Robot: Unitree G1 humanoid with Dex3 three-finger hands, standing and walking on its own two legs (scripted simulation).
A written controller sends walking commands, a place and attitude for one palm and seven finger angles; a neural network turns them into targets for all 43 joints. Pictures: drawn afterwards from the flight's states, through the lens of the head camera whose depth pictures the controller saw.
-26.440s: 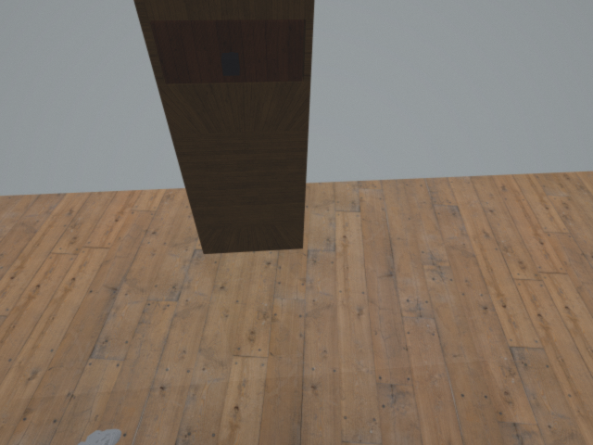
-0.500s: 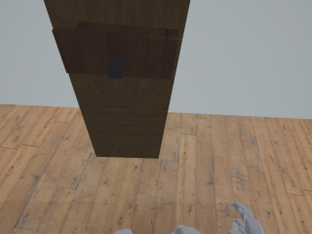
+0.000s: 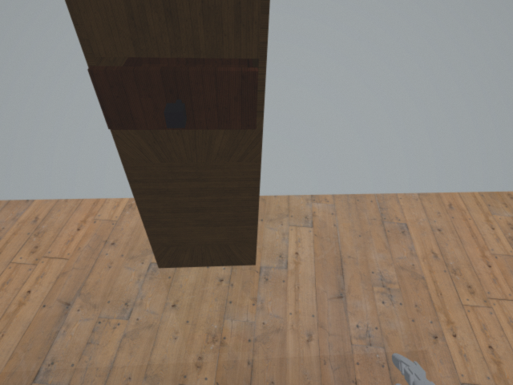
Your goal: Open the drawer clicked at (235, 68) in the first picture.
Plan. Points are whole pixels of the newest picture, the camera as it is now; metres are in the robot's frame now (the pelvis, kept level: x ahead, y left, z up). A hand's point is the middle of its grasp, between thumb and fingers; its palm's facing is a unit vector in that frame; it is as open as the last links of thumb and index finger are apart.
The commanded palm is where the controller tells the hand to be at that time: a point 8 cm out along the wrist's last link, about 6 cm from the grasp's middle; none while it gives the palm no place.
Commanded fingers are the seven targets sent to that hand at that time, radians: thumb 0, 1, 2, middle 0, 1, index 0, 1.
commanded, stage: stop stepping back and stand still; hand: left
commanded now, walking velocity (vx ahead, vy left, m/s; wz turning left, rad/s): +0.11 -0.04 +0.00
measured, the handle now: (177, 110) +0.68 +0.23 +0.09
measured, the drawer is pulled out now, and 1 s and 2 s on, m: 0.06 0.06 0.06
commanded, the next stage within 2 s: let the arm hang, fingers relaxed in 0.72 s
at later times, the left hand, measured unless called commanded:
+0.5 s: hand out of the picture +0.14 +0.26 +0.30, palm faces +0.61 -0.68 -0.41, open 7.4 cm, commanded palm +0.06 +0.28 +0.28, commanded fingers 0.00 0.90 0.90 -0.20 -0.30 -0.20 -0.30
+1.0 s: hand out of the picture +0.12 +0.25 -0.01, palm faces +0.10 -0.86 -0.49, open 7.4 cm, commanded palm none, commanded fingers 0.00 0.90 0.90 -0.20 -0.30 -0.20 -0.30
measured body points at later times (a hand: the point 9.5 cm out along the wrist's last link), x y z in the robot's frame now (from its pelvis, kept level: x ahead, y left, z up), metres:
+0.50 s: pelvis -0.07 +0.00 +0.01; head -0.08 -0.02 +0.46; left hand +0.10 +0.29 +0.32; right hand +0.10 -0.23 -0.08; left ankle +0.00 +0.10 -0.73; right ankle -0.11 -0.11 -0.73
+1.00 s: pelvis -0.09 +0.00 +0.00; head -0.11 -0.05 +0.44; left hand +0.11 +0.30 +0.02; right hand +0.07 -0.26 -0.13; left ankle +0.00 +0.10 -0.73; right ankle -0.11 -0.11 -0.73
